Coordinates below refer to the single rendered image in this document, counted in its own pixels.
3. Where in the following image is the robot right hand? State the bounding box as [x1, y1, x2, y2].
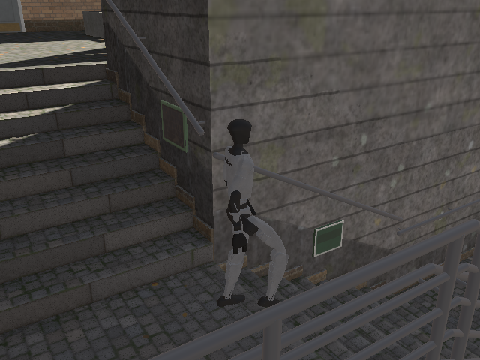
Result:
[232, 232, 248, 254]

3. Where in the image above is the left robot thigh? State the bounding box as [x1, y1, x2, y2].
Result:
[226, 208, 249, 264]

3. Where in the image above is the robot left hand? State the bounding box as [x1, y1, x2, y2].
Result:
[247, 200, 256, 215]

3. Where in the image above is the robot right forearm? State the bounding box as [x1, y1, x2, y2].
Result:
[228, 190, 243, 234]

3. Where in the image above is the robot left upper arm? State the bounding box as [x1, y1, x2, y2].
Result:
[223, 146, 232, 181]

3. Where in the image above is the robot right foot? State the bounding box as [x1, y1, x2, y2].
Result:
[257, 296, 281, 307]

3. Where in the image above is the robot right upper arm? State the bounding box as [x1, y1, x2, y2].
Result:
[228, 155, 254, 198]

